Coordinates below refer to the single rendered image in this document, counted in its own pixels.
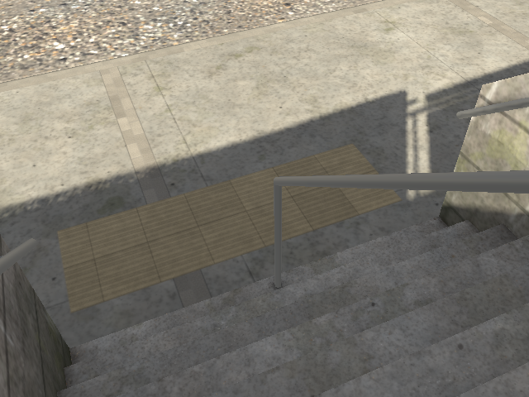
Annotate stairs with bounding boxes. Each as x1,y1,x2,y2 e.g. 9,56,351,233
57,217,529,397

